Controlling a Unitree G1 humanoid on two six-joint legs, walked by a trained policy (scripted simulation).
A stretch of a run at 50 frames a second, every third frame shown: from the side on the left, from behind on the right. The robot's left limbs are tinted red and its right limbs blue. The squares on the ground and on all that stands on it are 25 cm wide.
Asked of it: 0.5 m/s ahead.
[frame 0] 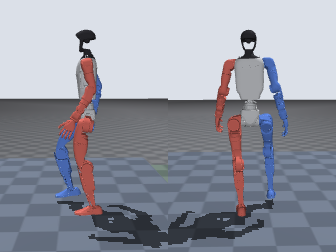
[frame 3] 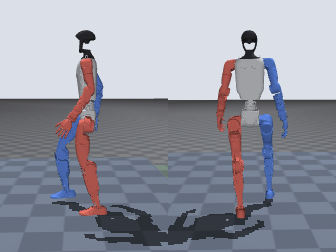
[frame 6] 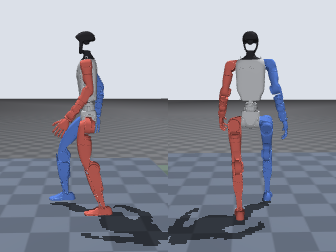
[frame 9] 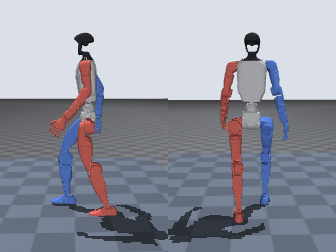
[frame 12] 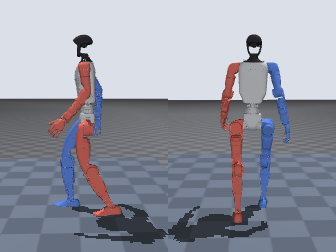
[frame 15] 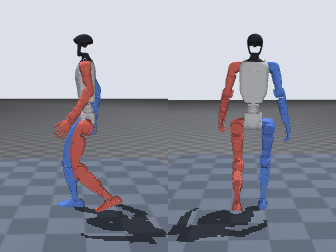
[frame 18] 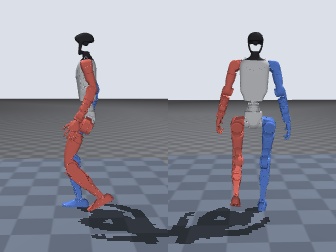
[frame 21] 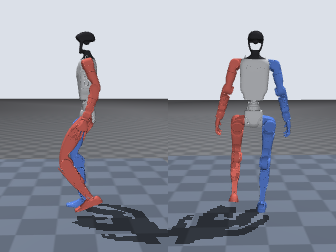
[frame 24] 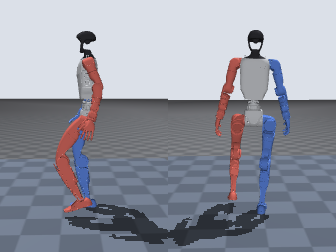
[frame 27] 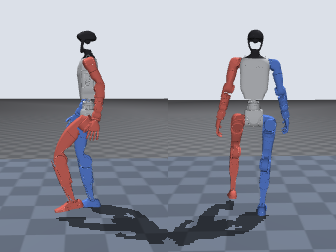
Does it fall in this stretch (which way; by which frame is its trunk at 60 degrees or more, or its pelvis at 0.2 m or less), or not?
no
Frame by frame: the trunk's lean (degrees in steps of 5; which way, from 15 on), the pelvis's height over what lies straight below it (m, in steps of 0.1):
0: 0, 0.8
3: 0, 0.8
6: 5, 0.8
9: 5, 0.8
12: 5, 0.8
15: 5, 0.8
18: 5, 0.8
21: 5, 0.8
24: 0, 0.8
27: 0, 0.8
